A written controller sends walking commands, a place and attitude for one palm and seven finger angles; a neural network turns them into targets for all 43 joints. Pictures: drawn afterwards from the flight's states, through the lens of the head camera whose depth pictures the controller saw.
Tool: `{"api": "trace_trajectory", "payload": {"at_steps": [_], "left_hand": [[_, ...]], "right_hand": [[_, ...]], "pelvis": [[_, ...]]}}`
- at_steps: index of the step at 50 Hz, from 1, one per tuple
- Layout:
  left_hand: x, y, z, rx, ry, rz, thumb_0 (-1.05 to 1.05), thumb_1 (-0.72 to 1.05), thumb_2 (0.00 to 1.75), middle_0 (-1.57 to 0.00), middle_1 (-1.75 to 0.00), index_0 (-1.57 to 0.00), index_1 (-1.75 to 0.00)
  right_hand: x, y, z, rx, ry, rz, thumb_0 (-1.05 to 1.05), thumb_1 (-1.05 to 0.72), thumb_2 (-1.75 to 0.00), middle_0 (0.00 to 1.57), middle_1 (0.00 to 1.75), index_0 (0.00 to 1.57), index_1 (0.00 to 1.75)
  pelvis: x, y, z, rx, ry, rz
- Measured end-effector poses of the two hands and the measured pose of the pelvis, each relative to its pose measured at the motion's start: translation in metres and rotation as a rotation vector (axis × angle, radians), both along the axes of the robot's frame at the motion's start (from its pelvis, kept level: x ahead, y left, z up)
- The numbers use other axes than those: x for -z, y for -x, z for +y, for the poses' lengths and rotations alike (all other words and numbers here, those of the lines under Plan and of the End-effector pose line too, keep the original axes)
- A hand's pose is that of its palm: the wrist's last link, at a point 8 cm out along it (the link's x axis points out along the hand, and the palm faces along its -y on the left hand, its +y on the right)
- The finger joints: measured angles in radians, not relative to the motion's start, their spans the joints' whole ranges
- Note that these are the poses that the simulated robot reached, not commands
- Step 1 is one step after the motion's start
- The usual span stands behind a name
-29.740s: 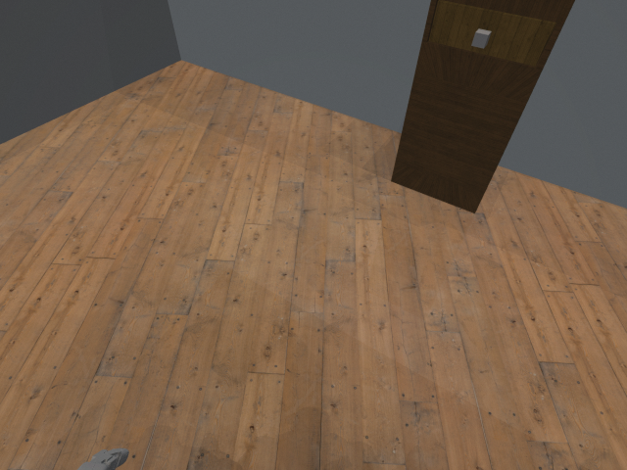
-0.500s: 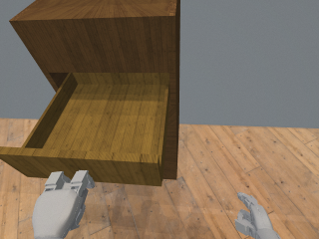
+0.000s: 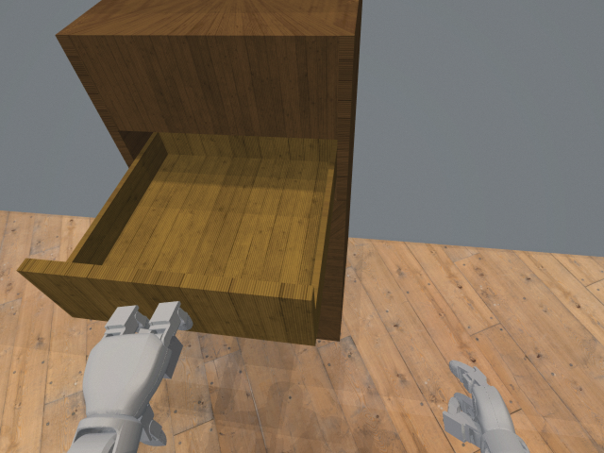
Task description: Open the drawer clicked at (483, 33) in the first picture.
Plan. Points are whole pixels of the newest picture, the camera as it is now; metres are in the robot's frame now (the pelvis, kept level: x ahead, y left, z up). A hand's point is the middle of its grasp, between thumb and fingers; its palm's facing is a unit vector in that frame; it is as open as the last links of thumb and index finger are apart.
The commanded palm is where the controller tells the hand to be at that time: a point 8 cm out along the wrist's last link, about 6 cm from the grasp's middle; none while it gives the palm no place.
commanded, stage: lift the hand off the handle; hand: left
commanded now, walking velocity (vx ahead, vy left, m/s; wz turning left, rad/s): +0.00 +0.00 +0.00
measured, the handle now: (162, 338) +0.24 +0.22 +0.03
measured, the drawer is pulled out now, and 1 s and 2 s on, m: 0.30 0.30 0.30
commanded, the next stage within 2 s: draw the hand back to the body in 1.52 s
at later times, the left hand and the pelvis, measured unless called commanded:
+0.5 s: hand (145, 355) +0.21 +0.22 +0.06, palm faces +0.10 -0.12 -0.99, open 13.4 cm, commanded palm +0.18 +0.22 +0.11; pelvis +0.01 +0.01 +0.01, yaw -1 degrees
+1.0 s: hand (123, 326) +0.21 +0.22 +0.13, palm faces +0.12 -0.12 -0.99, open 13.8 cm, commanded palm +0.17 +0.21 +0.18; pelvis +0.01 +0.01 +0.03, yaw +0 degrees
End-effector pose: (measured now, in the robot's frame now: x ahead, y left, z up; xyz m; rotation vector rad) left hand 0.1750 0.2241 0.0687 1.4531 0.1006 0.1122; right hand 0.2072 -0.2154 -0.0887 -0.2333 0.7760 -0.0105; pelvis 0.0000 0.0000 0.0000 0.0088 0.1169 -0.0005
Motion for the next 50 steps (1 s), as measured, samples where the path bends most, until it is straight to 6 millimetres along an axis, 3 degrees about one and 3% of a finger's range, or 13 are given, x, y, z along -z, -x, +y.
{"api": "trace_trajectory", "payload": {"at_steps": [16,24,36,50], "left_hand": [[-0.005,-0.010,-0.001,0.018,-0.001,-0.025,-0.01,-0.49,0.30,-0.32,-1.20,-0.38,-1.24],[-0.037,-0.007,-0.001,0.013,0.002,-0.090,-0.01,-0.49,0.30,-0.32,-1.20,-0.39,-1.23],[-0.067,-0.006,-0.002,0.002,0.009,-0.078,-0.01,-0.49,0.30,-0.32,-1.20,-0.38,-1.23],[-0.111,-0.009,-0.005,0.019,0.004,-0.113,-0.01,-0.49,0.30,-0.32,-1.20,-0.33,-1.21]], "right_hand": [[0.005,0.004,0.012,0.021,-0.027,0.033,0.02,-0.91,-0.90,0.20,0.30,0.20,0.30],[-0.001,-0.004,0.018,0.007,-0.051,0.006,0.02,-0.91,-0.90,0.20,0.30,0.20,0.30],[-0.021,-0.020,0.028,-0.041,-0.069,-0.043,0.02,-0.91,-0.90,0.20,0.30,0.20,0.30],[-0.035,-0.025,0.025,-0.058,-0.085,-0.057,0.02,-0.91,-0.90,0.20,0.30,0.20,0.30]], "pelvis": [[-0.001,-0.006,0.010,0.012,0.004,0.007],[-0.004,-0.010,0.014,0.012,0.005,-0.020],[-0.015,-0.010,0.011,0.009,0.005,-0.075],[-0.026,-0.008,0.007,0.008,0.006,-0.122]]}}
